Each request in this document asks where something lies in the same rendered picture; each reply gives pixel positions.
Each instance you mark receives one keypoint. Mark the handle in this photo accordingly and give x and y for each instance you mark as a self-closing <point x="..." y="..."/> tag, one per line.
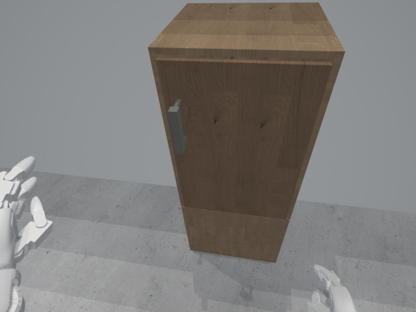
<point x="176" y="127"/>

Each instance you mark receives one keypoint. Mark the left robot hand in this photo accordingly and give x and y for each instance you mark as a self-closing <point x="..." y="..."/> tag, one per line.
<point x="13" y="195"/>

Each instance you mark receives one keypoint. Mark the cupboard door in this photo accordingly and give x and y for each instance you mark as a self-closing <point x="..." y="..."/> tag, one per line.
<point x="248" y="124"/>

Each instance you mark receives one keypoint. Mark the left robot forearm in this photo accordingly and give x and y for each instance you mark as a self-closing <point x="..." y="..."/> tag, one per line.
<point x="11" y="298"/>

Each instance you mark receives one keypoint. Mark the right robot hand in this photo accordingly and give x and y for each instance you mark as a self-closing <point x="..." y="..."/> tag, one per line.
<point x="337" y="299"/>

